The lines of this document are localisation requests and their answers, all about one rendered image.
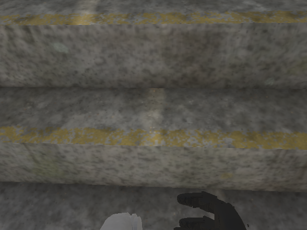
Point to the robot right hand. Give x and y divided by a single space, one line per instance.
225 215

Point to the robot left thigh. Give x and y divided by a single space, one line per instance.
122 221

